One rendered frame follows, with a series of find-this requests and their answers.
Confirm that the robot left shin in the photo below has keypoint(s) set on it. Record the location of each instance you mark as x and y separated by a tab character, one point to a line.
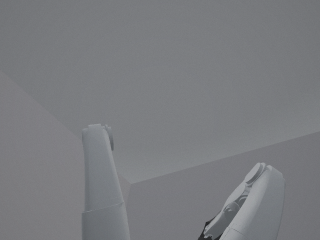
83	132

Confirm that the robot right shin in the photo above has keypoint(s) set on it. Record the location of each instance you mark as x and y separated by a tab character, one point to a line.
229	211

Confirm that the robot shin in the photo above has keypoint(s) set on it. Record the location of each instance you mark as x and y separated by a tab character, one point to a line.
229	211
83	132

